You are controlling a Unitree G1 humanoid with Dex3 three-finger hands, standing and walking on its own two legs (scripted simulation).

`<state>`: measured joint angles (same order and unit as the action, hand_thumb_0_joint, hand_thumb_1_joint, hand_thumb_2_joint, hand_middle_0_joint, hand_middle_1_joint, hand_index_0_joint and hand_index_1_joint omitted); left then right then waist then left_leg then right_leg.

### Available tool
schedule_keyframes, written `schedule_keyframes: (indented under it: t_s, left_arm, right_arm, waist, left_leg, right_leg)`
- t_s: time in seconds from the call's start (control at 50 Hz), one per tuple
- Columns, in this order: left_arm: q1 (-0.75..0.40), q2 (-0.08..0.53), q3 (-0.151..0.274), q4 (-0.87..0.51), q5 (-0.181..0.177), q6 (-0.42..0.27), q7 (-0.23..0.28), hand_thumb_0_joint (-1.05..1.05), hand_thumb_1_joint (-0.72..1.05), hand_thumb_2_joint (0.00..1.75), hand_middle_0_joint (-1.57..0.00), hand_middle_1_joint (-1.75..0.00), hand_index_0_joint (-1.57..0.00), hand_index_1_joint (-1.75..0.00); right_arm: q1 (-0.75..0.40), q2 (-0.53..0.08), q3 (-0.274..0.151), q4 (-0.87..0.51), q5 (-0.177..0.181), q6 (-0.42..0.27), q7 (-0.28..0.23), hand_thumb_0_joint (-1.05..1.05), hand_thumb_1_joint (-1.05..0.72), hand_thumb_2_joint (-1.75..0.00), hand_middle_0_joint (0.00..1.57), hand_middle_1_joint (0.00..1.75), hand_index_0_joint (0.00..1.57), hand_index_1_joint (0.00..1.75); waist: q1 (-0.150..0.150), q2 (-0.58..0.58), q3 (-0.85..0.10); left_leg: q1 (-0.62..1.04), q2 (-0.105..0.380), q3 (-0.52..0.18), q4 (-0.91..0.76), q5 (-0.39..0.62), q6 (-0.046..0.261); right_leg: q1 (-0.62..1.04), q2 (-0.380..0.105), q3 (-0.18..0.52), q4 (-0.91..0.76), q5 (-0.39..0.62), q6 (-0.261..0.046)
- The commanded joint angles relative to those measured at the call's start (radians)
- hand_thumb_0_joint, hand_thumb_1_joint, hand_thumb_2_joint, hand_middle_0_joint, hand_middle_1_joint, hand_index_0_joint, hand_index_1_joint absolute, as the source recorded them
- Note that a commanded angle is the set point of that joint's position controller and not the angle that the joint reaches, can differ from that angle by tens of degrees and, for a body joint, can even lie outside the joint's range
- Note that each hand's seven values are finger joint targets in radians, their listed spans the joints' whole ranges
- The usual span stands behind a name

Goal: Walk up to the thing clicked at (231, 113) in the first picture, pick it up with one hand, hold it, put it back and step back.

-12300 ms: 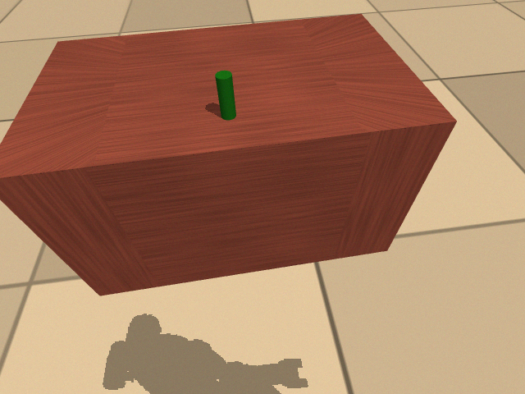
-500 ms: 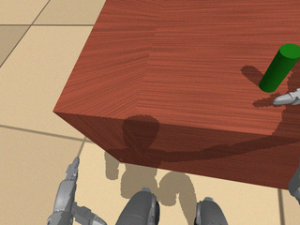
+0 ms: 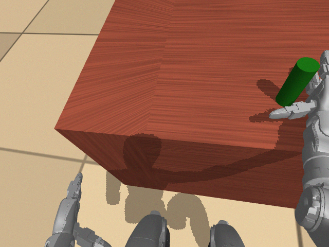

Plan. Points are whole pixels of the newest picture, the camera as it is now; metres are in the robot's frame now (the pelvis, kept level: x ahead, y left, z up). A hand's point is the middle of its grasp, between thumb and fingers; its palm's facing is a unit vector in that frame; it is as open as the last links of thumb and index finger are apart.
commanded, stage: close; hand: right
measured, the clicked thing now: (294, 84) +0.48 -0.24 +0.06
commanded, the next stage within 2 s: settle in 0.80 s
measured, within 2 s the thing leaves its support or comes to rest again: leaves its support in 1.02 s
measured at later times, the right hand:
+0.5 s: hand (294, 81) +0.48 -0.24 +0.07, palm faces +0.22 +0.98 +0.02, open 13.8 cm
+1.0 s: hand (294, 77) +0.49 -0.24 +0.07, palm faces +0.24 +0.97 +0.01, open 6.8 cm
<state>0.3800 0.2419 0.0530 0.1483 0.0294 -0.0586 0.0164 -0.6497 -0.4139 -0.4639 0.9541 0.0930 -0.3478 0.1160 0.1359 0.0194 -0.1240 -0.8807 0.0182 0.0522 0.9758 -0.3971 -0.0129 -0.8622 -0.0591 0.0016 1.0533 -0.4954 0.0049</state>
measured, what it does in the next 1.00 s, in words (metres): stands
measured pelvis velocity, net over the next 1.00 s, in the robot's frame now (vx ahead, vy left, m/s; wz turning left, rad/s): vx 0.00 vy -0.01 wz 0.01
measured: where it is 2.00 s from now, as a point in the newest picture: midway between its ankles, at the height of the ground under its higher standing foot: outside the picture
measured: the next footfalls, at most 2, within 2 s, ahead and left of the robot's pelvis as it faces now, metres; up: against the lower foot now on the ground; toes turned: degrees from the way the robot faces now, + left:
none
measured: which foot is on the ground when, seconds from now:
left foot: down 0.00-1.00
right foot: down 0.00-1.00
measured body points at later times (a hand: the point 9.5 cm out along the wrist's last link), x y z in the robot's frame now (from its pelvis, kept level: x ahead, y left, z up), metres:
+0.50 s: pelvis +0.00 +0.00 +0.00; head +0.10 -0.04 +0.44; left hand +0.14 +0.26 -0.02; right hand +0.46 -0.29 +0.07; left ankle +0.04 +0.13 -0.67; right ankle +0.00 -0.12 -0.67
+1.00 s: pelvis +0.00 -0.01 +0.00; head +0.11 -0.04 +0.43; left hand +0.14 +0.27 -0.01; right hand +0.47 -0.29 +0.07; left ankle +0.04 +0.13 -0.67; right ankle +0.00 -0.12 -0.67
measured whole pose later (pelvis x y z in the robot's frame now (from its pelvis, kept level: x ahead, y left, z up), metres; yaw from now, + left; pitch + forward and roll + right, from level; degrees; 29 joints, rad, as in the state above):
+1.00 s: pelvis +0.00 -0.01 +0.00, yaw +1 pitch +19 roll +3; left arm 0.38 0.25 0.05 0.11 0.04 -0.05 0.01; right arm -0.78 -0.50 -0.48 1.08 0.06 -0.36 0.08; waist 0.18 0.02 -0.11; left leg -0.91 0.01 0.04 0.96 -0.38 -0.02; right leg -0.90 -0.06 0.00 1.06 -0.49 0.00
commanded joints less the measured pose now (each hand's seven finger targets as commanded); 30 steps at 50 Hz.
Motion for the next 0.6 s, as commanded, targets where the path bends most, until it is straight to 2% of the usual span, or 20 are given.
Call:
schedule_keyframes:
  t_s: [0.0,0.02,0.04,0.06,0.12,0.14,0.18,0.24,0.26,0.28,0.3,0.36,0.42,0.44,0.46,0.48,0.5,0.52,0.56,0.58]
  left_arm:
    - [0.087,0.131,0.066,-0.106,-0.003,-0.037,0.005,0.0,-0.57,0.06,-0.06,-0.05,-0.05,-0.06]
    - [0.057,0.126,0.067,-0.129,-0.005,-0.039,0.005,0.0,-0.57,0.06,-0.05,-0.05,-0.05,-0.06]
    - [-0.041,0.139,0.067,-0.223,-0.004,-0.048,0.012,0.0,-0.57,0.06,-0.05,-0.05,-0.05,-0.06]
    - [-0.017,0.173,0.103,-0.228,0.0,-0.048,0.017,0.0,-0.57,0.06,-0.05,-0.05,-0.04,-0.06]
    - [0.071,0.164,0.108,-0.169,-0.002,-0.037,0.01,0.0,-0.56,0.06,-0.05,-0.05,-0.04,-0.05]
    - [0.068,0.138,0.075,-0.149,-0.002,-0.04,0.007,0.0,-0.56,0.06,-0.05,-0.05,-0.04,-0.06]
    - [-0.007,0.135,0.068,-0.234,0.0,-0.052,0.01,0.0,-0.57,0.06,-0.05,-0.05,-0.04,-0.05]
    - [0.064,0.144,0.069,-0.147,0.0,-0.044,0.003,0.0,-0.56,0.06,-0.05,-0.05,-0.04,-0.05]
    - [0.027,0.135,0.055,-0.177,0.002,-0.048,0.003,0.0,-0.57,0.06,-0.05,-0.05,-0.04,-0.06]
    - [-0.047,0.138,0.054,-0.265,0.002,-0.057,0.007,0.0,-0.57,0.06,-0.05,-0.05,-0.04,-0.05]
    - [-0.016,0.157,0.079,-0.242,0.005,-0.053,0.009,0.0,-0.57,0.07,-0.05,-0.05,-0.04,-0.05]
    - [0.098,0.195,0.11,-0.173,0.001,-0.029,-0.002,0.0,-0.56,0.07,-0.05,-0.05,-0.04,-0.05]
    - [0.015,0.134,0.069,-0.216,0.002,-0.032,-0.007,0.0,-0.57,0.07,-0.05,-0.05,-0.04,-0.05]
    - [0.053,0.192,0.128,-0.167,0.002,-0.026,-0.002,0.0,-0.57,0.07,-0.05,-0.05,-0.04,-0.05]
    - [0.026,0.18,0.103,-0.175,-0.002,-0.025,-0.005,0.0,-0.56,0.07,-0.05,-0.05,-0.04,-0.05]
    - [0.014,0.212,0.14,-0.166,-0.002,-0.023,0.002,0.0,-0.56,0.06,-0.05,-0.05,-0.05,-0.05]
    - [-0.066,0.203,0.117,-0.248,0.0,-0.035,0.007,0.0,-0.57,0.06,-0.05,-0.05,-0.04,-0.05]
    - [-0.061,0.133,0.068,-0.233,-0.002,-0.036,0.006,0.0,-0.56,0.06,-0.05,-0.05,-0.04,-0.05]
    - [0.029,0.179,0.114,-0.177,-0.004,-0.031,0.007,0.0,-0.55,0.05,-0.05,-0.05,-0.05,-0.05]
    - [0.066,0.159,0.087,-0.138,-0.005,-0.027,0.003,0.0,-0.54,0.05,-0.05,-0.05,-0.05,-0.05]
  right_arm:
    - [-0.318,-0.242,-0.017,-0.105,0.002,-0.071,-0.01,0.0,0.53,0.0,0.22,0.04,0.21,0.04]
    - [-0.336,-0.238,-0.019,-0.094,0.001,-0.075,-0.012,0.0,0.55,0.0,0.26,0.06,0.25,0.06]
    - [-0.469,-0.332,-0.062,-0.25,-0.001,-0.102,-0.022,0.0,0.57,0.0,0.32,0.09,0.31,0.09]
    - [-0.494,-0.359,-0.067,-0.23,-0.011,-0.108,-0.025,0.0,0.59,0.0,0.32,0.11,0.32,0.11]
    - [-0.406,-0.267,-0.013,-0.064,-0.017,-0.082,-0.013,0.0,0.53,-0.02,0.41,0.19,0.4,0.19]
    - [-0.387,-0.208,0.014,-0.02,-0.009,-0.074,-0.005,0.0,0.53,0.0,0.45,0.19,0.44,0.19]
    - [-0.61,-0.356,-0.04,-0.249,-0.015,-0.112,-0.014,0.0,0.57,0.0,0.46,0.19,0.45,0.19]
    - [-0.434,-0.277,-0.012,0.013,-0.02,-0.07,0.004,0.0,0.51,-0.02,0.51,0.23,0.5,0.23]
    - [-0.491,-0.282,-0.011,-0.044,-0.02,-0.079,0.002,0.0,0.52,-0.05,0.53,0.27,0.53,0.27]
    - [-0.609,-0.335,-0.026,-0.178,-0.021,-0.101,-0.004,0.0,0.52,-0.08,0.58,0.3,0.58,0.31]
    - [-0.612,-0.355,-0.032,-0.165,-0.028,-0.102,-0.009,0.0,0.5,-0.11,0.6,0.34,0.6,0.34]
    - [-0.372,-0.296,-0.024,0.003,-0.024,-0.056,-0.003,0.0,0.41,-0.22,0.74,0.46,0.74,0.47]
    - [-0.557,-0.323,-0.029,-0.258,-0.012,-0.089,-0.01,0.0,0.33,-0.28,0.86,0.55,0.86,0.55]
    - [-0.432,-0.301,-0.037,-0.113,-0.011,-0.067,-0.012,0.0,0.32,-0.31,0.86,0.57,0.86,0.57]
    - [-0.303,-0.225,-0.006,0.019,-0.009,-0.044,-0.003,0.0,0.3,-0.3,0.87,0.57,0.86,0.57]
    - [-0.432,-0.291,-0.031,-0.131,-0.006,-0.066,-0.011,0.0,0.27,-0.31,0.87,0.57,0.86,0.57]
    - [-0.571,-0.362,-0.056,-0.27,-0.014,-0.093,-0.022,0.0,0.25,-0.35,0.9,0.61,0.9,0.61]
    - [-0.574,-0.315,-0.026,-0.241,-0.014,-0.101,-0.025,0.0,0.22,-0.4,0.94,0.66,0.94,0.66]
    - [-0.361,-0.249,-0.022,-0.016,-0.007,-0.076,-0.02,0.0,0.13,-0.49,0.97,0.73,0.97,0.73]
    - [-0.272,-0.214,-0.005,0.071,-0.009,-0.068,-0.013,0.0,0.1,-0.52,0.98,0.75,0.98,0.75]
  waist:
    - [-0.006,-0.1,-0.308]
    - [0.008,-0.066,-0.302]
    - [-0.006,-0.079,-0.42]
    - [0.018,-0.101,-0.478]
    - [0.031,-0.103,-0.36]
    - [0.042,-0.068,-0.33]
    - [0.021,-0.145,-0.507]
    - [0.031,-0.121,-0.362]
    - [0.031,-0.122,-0.393]
    - [0.037,-0.139,-0.524]
    - [0.027,-0.164,-0.554]
    - [0.01,-0.148,-0.43]
    - [-0.014,-0.223,-0.565]
    - [0.001,-0.19,-0.484]
    - [0.015,-0.103,-0.383]
    - [0.022,-0.12,-0.387]
    - [0.007,-0.153,-0.51]
    - [0.019,-0.136,-0.497]
    - [0.029,-0.085,-0.336]
    - [0.033,-0.051,-0.277]
  left_leg:
    - [0.231,-0.033,-0.028,-0.116,0.215,0.027]
    - [0.236,-0.031,-0.037,-0.116,0.22,0.022]
    - [0.285,-0.027,-0.042,-0.11,0.241,0.019]
    - [0.304,-0.025,-0.044,-0.101,0.275,0.019]
    - [0.242,-0.027,-0.045,-0.109,0.245,0.022]
    - [0.218,-0.033,-0.034,-0.113,0.236,0.02]
    - [0.255,-0.029,-0.039,-0.09,0.294,0.022]
    - [0.2,-0.033,-0.032,-0.092,0.263,0.025]
    - [0.209,-0.031,-0.036,-0.089,0.265,0.023]
    - [0.253,-0.031,-0.036,-0.081,0.29,0.022]
    - [0.242,-0.035,-0.029,-0.074,0.3,0.026]
    - [0.217,-0.046,-0.009,-0.085,0.286,0.03]
    - [0.244,-0.047,-0.013,-0.077,0.336,0.035]
    - [0.222,-0.047,-0.01,-0.08,0.313,0.035]
    - [0.206,-0.049,-0.002,-0.093,0.291,0.032]
    - [0.201,-0.048,-0.007,-0.099,0.262,0.032]
    - [0.245,-0.042,-0.019,-0.1,0.281,0.029]
    - [0.241,-0.045,-0.017,-0.104,0.272,0.03]
    - [0.21,-0.044,-0.014,-0.118,0.204,0.031]
    - [0.194,-0.045,-0.015,-0.124,0.204,0.026]
  right_leg:
    - [0.167,0.048,0.007,-0.152,0.266,-0.015]
    - [0.133,0.048,0.008,-0.146,0.255,-0.022]
    - [0.173,0.045,0.009,-0.141,0.276,-0.022]
    - [0.212,0.044,0.006,-0.13,0.309,-0.02]
    - [0.183,0.047,0.003,-0.133,0.276,-0.02]
    - [0.167,0.044,0.012,-0.137,0.267,-0.022]
    - [0.254,0.038,0.012,-0.12,0.35,-0.015]
    - [0.181,0.043,0.014,-0.118,0.324,-0.013]
    - [0.182,0.042,0.014,-0.117,0.319,-0.016]
    - [0.232,0.036,0.019,-0.114,0.349,-0.013]
    - [0.278,0.034,0.018,-0.111,0.386,-0.009]
    - [0.261,0.037,0.024,-0.137,0.433,0.003]
    - [0.351,0.032,0.02,-0.123,0.534,0.009]
    - [0.314,0.033,0.021,-0.13,0.503,0.007]
    - [0.253,0.032,0.027,-0.145,0.453,0.002]
    - [0.243,0.027,0.035,-0.155,0.414,0.001]
    - [0.294,0.025,0.028,-0.15,0.409,-0.003]
    - [0.294,0.024,0.022,-0.151,0.386,-0.007]
    - [0.203,0.031,0.023,-0.172,0.281,-0.01]
    - [0.173,0.033,0.021,-0.169,0.274,-0.016]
